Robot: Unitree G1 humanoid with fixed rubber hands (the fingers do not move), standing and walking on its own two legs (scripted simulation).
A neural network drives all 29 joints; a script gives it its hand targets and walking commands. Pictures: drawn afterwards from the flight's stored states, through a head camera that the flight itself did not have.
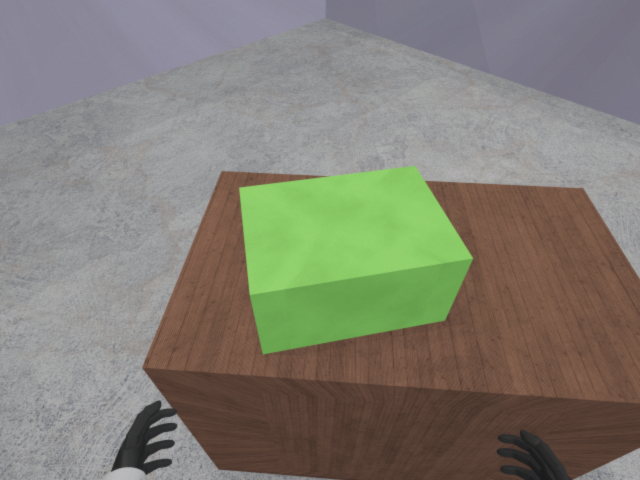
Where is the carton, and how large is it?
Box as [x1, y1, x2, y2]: [239, 166, 472, 353]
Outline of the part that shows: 415,166 239,188 249,292 263,353 445,319 472,257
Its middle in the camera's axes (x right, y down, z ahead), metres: +0.04 +0.03 +0.66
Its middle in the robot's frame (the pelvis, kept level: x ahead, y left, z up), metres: +0.49 +0.00 -0.03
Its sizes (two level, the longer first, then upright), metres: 0.317 0.225 0.167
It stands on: a pedestal, 0.65 m high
